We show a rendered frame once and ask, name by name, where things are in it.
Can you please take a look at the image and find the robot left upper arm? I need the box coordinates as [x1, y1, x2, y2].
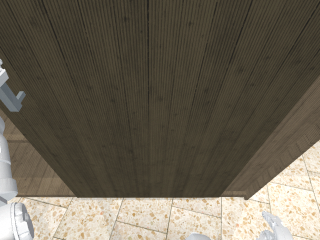
[0, 202, 34, 240]

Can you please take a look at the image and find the left robot forearm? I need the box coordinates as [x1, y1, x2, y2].
[0, 116, 18, 207]

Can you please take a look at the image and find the robot right hand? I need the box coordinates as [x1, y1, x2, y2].
[256, 211, 294, 240]

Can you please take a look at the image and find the wardrobe door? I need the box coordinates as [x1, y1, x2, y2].
[0, 0, 320, 198]
[225, 75, 320, 191]

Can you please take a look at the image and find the handle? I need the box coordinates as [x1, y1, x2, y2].
[0, 82, 26, 112]

